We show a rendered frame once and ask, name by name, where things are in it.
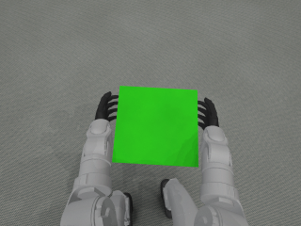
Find left robot upper arm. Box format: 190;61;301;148
60;195;119;226

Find right robot upper arm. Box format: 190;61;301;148
194;204;248;226

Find robot left shin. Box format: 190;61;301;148
112;190;130;225

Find robot left hand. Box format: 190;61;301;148
95;91;119;121

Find robot left forearm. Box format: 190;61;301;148
60;119;113;226

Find robot right forearm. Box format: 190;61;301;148
199;125;248;223

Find carton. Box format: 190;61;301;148
112;86;198;168

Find robot right hand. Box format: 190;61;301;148
198;97;219;130

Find right robot foot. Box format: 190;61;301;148
160;179;172;219

